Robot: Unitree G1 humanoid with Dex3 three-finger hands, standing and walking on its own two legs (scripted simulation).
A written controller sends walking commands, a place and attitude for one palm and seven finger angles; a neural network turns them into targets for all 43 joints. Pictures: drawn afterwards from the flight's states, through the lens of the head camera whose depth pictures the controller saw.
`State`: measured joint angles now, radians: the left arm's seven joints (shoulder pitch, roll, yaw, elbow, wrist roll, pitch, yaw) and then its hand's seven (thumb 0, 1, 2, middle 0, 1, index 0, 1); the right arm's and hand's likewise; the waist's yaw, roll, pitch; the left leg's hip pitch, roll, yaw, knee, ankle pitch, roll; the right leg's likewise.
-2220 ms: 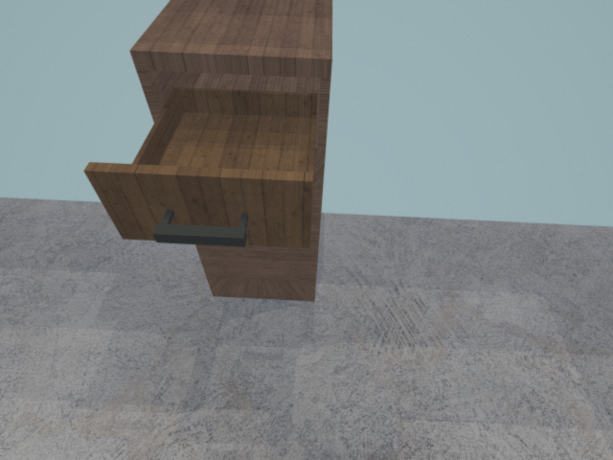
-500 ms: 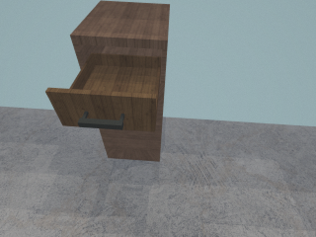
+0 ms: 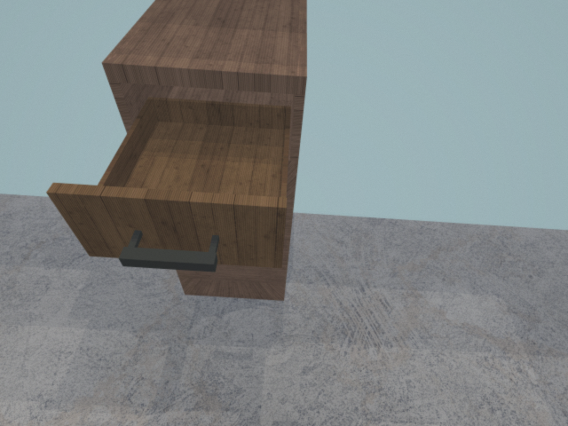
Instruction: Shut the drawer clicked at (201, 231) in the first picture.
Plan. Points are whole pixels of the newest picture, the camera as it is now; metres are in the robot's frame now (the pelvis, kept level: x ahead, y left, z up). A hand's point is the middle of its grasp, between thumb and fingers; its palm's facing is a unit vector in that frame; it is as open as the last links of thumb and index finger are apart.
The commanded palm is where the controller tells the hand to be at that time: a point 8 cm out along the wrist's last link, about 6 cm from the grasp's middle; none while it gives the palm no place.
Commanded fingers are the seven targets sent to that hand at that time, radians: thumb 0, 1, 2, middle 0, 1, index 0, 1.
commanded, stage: come to a stop and stand still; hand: left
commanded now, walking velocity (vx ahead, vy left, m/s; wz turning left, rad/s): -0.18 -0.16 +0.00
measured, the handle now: (172, 248) +0.36 +0.19 +0.03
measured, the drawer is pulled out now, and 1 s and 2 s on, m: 0.30 0.30 0.30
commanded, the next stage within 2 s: look again from close up in 1.74 s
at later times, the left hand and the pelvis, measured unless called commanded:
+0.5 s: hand out of the picture +0.07 +0.15 -0.16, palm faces +0.10 -0.96 -0.25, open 7.3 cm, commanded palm none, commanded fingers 0.00 0.90 0.90 -0.20 -0.30 -0.20 -0.30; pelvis +0.00 -0.04 +0.01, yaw +3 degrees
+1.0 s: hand out of the picture -0.08 +0.19 -0.16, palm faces +0.04 -0.98 -0.17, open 7.4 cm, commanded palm none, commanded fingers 0.00 0.90 0.90 -0.20 -0.30 -0.20 -0.30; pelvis -0.04 +0.00 +0.02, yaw +1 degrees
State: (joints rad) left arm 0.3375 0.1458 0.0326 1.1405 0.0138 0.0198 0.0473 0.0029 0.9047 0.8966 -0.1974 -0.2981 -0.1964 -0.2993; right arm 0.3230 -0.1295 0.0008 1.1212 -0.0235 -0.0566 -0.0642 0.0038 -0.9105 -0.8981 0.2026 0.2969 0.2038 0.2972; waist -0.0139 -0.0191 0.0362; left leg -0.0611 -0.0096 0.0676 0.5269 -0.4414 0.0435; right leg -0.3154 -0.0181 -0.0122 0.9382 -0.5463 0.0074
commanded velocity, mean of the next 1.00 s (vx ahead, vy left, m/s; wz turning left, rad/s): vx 0.03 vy -0.03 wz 0.00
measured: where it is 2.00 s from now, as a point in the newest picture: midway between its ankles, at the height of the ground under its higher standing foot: outside the picture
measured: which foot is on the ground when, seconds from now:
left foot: down 0.00-0.24, up 0.26-0.66, down 0.68-1.00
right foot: up 0.00-0.20, down 0.22-0.68, up 0.70-1.00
